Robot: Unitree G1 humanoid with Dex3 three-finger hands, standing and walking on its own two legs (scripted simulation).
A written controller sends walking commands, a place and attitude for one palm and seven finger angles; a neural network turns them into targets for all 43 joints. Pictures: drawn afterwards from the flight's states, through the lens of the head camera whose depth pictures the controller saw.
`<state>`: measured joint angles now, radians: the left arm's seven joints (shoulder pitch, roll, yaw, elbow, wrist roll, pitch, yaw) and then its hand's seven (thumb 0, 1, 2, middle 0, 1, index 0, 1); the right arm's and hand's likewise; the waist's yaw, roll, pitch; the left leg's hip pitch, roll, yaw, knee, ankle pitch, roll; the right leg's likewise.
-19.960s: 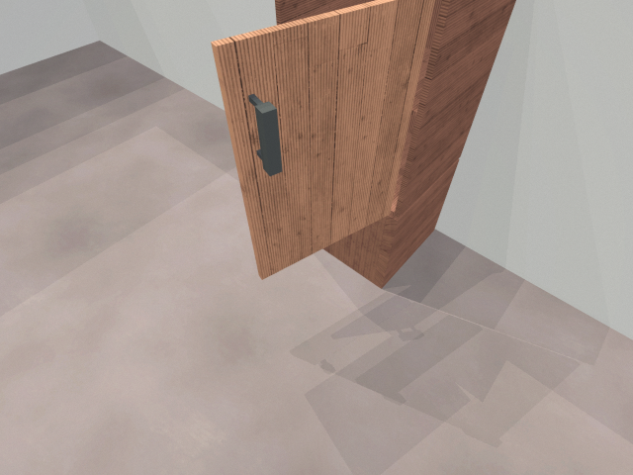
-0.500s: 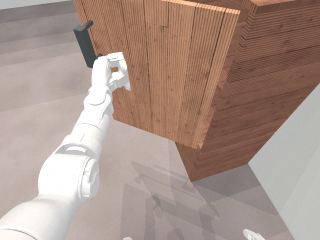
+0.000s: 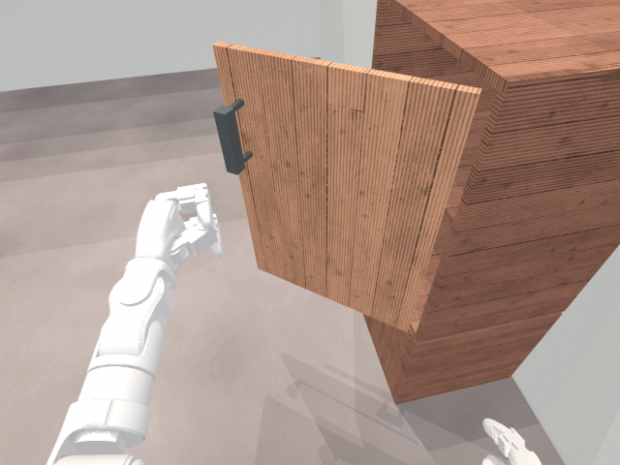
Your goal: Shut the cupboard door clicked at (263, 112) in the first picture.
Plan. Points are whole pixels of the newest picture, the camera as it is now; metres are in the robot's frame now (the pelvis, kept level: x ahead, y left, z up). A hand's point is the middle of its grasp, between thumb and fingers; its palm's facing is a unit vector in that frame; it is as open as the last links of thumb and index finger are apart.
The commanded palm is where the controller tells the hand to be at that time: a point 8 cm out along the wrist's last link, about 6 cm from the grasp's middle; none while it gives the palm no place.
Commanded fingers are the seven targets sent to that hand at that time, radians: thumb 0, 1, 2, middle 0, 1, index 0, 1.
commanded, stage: draw the hand back to the body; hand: left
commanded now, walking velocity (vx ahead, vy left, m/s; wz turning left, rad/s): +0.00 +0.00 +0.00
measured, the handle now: (237, 136) +0.65 +0.17 +0.11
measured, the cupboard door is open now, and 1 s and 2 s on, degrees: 50 50 50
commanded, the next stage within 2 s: step back with the hand held close in 1.06 s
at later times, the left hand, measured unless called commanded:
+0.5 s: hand (86, 307) +0.24 +0.24 +0.16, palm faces +0.34 -0.88 -0.33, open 4.7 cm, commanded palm +0.19 +0.29 +0.18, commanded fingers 0.00 0.90 0.90 -0.42 -0.54 -0.42 -0.54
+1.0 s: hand (40, 334) +0.20 +0.27 +0.16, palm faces +0.46 -0.80 -0.39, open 7.3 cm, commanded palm +0.15 +0.31 +0.19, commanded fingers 0.00 0.90 0.90 -0.20 -0.30 -0.20 -0.30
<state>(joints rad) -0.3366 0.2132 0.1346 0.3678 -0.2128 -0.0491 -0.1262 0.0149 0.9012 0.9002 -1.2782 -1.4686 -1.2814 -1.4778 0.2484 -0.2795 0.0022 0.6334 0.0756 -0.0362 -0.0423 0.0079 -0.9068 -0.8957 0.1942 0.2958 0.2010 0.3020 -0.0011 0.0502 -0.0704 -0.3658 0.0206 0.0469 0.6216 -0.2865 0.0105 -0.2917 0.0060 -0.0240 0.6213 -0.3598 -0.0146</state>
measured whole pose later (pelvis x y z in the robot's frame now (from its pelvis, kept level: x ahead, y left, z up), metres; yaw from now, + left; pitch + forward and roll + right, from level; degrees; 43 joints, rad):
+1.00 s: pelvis +0.02 +0.00 +0.02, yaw +1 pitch -4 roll +0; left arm 0.44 0.33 0.31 -0.35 -0.08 -0.04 0.10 0.01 0.89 0.90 -0.22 -0.31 -0.22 -0.32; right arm 0.17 -0.23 0.02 0.63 0.02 -0.07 -0.08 0.01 -0.90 -0.90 0.20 0.30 0.20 0.30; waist 0.07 0.07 0.01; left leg -0.12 0.00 0.03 0.40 -0.21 0.01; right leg -0.03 -0.01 -0.04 0.39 -0.28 -0.01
